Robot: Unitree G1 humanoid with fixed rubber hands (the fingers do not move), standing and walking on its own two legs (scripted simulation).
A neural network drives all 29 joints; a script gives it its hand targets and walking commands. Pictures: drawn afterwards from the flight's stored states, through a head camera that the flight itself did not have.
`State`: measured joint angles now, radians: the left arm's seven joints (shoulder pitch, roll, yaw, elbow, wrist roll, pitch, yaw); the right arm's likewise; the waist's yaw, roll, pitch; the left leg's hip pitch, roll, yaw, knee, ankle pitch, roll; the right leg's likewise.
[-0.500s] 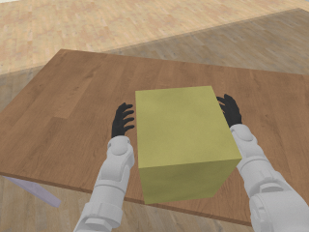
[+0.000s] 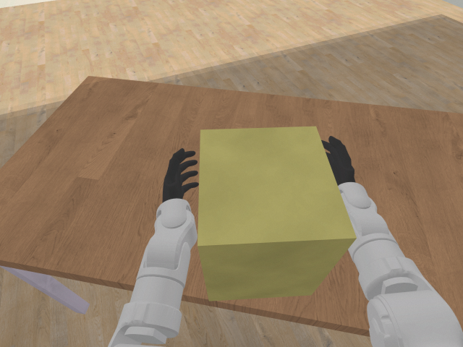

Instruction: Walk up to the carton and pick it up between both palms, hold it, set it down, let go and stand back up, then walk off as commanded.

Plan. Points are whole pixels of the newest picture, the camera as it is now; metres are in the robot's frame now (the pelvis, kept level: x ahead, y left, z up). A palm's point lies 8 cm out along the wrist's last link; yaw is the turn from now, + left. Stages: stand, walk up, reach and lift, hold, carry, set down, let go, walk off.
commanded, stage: reach and lift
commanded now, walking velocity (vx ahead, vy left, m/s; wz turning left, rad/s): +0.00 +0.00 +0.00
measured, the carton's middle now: (259, 218) +0.36 +0.02 +0.02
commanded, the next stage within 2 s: none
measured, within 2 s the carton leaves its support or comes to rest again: neither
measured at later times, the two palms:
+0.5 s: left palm (177, 179) +0.34 +0.15 +0.12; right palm (355, 178) +0.40 -0.13 +0.11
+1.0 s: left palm (164, 163) +0.34 +0.16 +0.17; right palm (361, 166) +0.38 -0.12 +0.16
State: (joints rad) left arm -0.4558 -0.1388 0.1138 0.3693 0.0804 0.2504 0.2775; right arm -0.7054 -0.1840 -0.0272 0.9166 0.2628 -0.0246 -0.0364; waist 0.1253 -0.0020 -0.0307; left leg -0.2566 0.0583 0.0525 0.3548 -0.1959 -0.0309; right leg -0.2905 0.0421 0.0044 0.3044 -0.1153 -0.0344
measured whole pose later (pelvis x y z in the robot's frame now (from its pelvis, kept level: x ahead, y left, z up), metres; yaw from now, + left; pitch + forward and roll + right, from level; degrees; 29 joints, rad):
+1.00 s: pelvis -0.01 +0.01 +0.00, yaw +0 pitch +0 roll -1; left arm -0.51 -0.13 0.23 0.14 0.23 0.58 0.09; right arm -0.67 -0.10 -0.03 0.64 0.18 0.25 -0.17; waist 0.01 0.00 -0.08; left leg -0.14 0.05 0.05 0.35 -0.21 -0.01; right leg -0.16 0.03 0.00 0.28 -0.11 -0.01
